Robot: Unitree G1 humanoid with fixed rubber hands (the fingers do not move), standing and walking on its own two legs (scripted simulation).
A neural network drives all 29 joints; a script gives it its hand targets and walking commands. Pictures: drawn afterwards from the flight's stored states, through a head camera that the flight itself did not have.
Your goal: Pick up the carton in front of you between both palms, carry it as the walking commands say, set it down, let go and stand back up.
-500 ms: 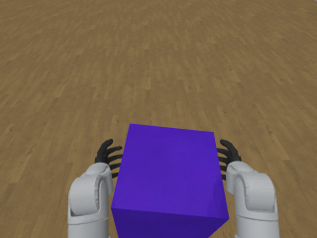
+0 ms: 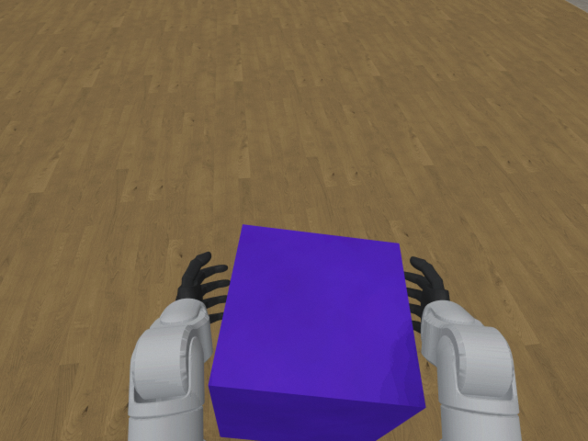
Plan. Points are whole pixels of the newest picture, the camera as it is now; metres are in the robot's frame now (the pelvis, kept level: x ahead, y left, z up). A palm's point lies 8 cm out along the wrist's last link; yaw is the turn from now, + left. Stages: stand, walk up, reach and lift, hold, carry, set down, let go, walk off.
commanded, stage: carry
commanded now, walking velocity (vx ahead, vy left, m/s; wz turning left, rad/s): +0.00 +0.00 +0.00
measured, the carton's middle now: (305, 344) +0.27 +0.00 -0.02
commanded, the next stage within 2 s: none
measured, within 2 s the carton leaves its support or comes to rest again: neither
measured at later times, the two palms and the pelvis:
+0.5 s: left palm (208, 214) +0.43 +0.15 +0.08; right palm (405, 212) +0.44 -0.15 +0.07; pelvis +0.15 -0.01 -0.02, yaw +3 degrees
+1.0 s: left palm (197, 248) +0.39 +0.16 +0.04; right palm (391, 245) +0.40 -0.13 +0.03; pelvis +0.12 +0.00 -0.02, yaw +3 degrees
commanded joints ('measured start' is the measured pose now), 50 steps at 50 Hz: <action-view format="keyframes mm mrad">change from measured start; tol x8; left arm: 1 -400 -1022 -741 -80 -439 -3 -260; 8 -395 -880 -685 -39 -438 61 -283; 29 -442 -969 -707 24 -435 37 -286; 50 -424 -911 -545 282 -244 -282 -314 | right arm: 1 -457 974 708 -129 453 -28 308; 9 -478 833 703 -138 415 49 274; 15 -579 917 725 -97 448 50 290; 28 -508 924 702 -51 419 21 289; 50 -504 880 563 228 235 -313 315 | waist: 1 -1 206 -362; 6 12 101 -323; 10 11 -172 -414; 29 12 67 -379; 50 11 35 -286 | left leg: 1 272 197 -46 -10 695 47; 5 178 143 -5 128 449 -14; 6 93 134 -17 173 335 -44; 8 -87 65 -105 249 -141 -90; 10 -96 40 -121 203 -257 -93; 12 -6 42 -124 50 -137 -90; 17 86 87 -131 152 319 -90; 24 78 71 -131 132 337 -91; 30 142 112 -142 164 596 -70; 50 33 96 -165 111 179 -26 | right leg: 1 119 34 -52 -161 156 0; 6 459 -39 -39 -417 553 -8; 7 591 -168 82 -323 929 -34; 8 718 -250 164 -263 1068 -133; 13 595 -156 82 -275 793 -90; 22 542 -118 28 -169 931 -93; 30 398 -73 -21 -155 608 -59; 50 384 -102 16 -215 381 -52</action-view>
